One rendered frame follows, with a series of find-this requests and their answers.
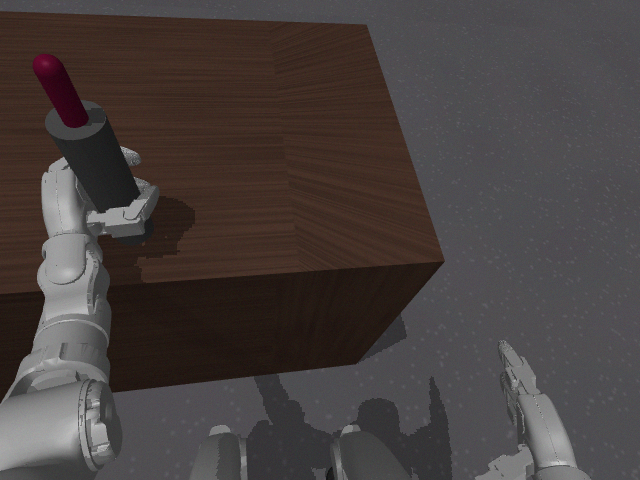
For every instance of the bottle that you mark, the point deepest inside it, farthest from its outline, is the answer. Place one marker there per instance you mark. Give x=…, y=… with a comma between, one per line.
x=83, y=134

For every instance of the left robot hand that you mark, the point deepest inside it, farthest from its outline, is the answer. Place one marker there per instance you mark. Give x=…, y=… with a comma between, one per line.
x=67, y=208

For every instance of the right robot hand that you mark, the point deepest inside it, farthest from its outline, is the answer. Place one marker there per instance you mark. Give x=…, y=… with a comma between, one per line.
x=542, y=437

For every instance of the left robot arm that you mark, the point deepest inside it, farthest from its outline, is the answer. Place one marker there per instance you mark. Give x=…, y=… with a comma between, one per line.
x=58, y=420

